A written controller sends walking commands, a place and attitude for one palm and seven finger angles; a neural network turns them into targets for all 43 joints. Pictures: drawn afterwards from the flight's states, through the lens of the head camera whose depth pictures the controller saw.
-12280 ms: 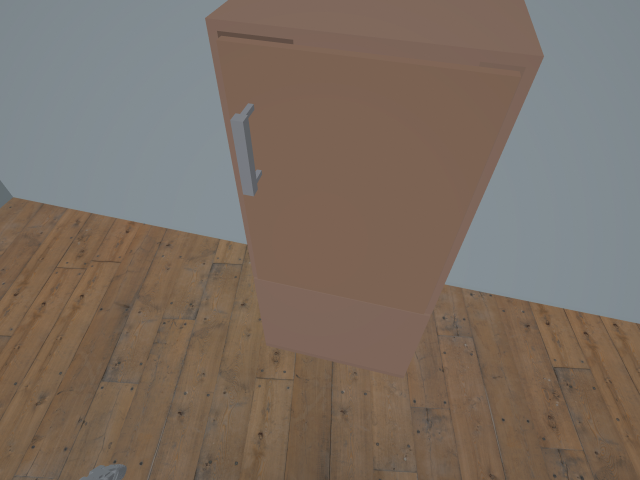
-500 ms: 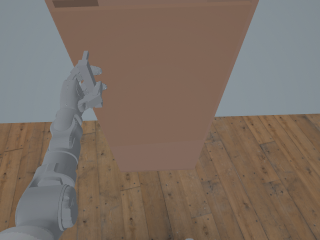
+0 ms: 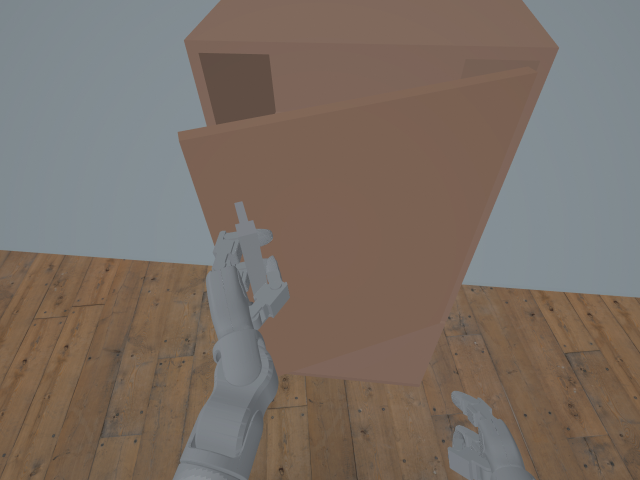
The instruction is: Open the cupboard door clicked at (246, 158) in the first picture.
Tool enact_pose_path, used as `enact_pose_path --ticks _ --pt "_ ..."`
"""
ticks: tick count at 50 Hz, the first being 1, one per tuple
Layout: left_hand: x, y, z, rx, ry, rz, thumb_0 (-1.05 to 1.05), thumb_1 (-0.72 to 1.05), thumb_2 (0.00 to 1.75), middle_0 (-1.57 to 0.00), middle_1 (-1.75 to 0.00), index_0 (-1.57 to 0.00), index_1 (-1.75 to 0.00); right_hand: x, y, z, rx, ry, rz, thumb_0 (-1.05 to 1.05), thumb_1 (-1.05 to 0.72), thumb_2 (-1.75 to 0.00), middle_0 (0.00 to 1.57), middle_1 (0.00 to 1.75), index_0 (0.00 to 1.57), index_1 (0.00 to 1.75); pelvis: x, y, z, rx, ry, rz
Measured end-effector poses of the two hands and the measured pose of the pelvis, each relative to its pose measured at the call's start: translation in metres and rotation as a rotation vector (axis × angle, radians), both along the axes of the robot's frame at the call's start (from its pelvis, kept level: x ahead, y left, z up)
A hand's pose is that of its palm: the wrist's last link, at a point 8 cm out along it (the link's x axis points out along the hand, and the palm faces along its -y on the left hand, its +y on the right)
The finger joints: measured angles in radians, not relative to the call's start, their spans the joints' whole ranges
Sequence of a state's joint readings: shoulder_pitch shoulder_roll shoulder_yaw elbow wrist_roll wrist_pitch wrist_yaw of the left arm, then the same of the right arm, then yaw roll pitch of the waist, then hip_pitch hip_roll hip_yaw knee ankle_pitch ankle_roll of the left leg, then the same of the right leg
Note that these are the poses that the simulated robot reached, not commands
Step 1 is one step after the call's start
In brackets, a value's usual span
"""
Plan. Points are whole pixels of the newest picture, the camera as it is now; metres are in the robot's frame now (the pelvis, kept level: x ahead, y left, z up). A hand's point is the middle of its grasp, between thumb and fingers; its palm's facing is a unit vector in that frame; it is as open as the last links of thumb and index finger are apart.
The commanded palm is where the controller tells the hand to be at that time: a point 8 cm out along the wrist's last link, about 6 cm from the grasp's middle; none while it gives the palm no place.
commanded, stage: pull the door open along its arc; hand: left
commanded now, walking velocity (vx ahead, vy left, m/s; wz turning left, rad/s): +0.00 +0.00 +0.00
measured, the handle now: (252, 258) +0.36 +0.12 +0.10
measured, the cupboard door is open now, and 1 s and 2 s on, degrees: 25 34 38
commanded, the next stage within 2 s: open thumb and fingers to let go in 0.36 s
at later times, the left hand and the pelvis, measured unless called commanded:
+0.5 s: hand (309, 342) +0.25 +0.03 +0.10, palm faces +0.23 -0.97 -0.03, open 6.0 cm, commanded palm +0.21 +0.08 +0.10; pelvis +0.00 -0.03 +0.00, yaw +1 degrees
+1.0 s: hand (289, 323) +0.27 +0.06 +0.10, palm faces +0.30 -0.95 -0.01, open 12.8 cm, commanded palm +0.22 +0.08 +0.10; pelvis -0.01 -0.01 +0.00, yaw +1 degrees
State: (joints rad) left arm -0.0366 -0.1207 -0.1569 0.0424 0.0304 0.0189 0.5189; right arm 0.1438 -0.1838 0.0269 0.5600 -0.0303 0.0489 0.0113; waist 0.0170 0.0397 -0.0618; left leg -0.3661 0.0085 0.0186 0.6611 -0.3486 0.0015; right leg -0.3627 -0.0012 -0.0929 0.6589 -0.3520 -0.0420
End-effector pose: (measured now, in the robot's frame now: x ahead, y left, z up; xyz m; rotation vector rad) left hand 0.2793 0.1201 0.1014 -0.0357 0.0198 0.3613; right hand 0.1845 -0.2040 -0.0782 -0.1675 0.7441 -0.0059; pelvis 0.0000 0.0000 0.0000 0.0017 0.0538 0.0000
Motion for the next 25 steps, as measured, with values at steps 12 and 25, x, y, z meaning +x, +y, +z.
enact_pose_path --ticks 12,25 --pt "-0.043 -0.024 0.003 0.058 0.02 -0.083 0.0 0.7 0.77 -0.34 -1.33 -0.36 -1.35 0.004 -0.003 0.0 0.041 0.006 0.016 0.01 -0.9 -0.89 0.2 0.3 0.21 0.3 0.003 -0.013 0.001 -0.001 -0.052 0.012" --pt "-0.065 -0.039 0.004 0.053 0.032 -0.134 0.0 0.66 0.75 -0.36 -1.31 -0.4 -1.35 -0.007 -0.028 -0.008 0.034 0.013 -0.003 0.02 -0.9 -0.89 0.2 0.3 0.2 0.3 0.001 -0.025 -0.002 0.003 -0.068 0.013"
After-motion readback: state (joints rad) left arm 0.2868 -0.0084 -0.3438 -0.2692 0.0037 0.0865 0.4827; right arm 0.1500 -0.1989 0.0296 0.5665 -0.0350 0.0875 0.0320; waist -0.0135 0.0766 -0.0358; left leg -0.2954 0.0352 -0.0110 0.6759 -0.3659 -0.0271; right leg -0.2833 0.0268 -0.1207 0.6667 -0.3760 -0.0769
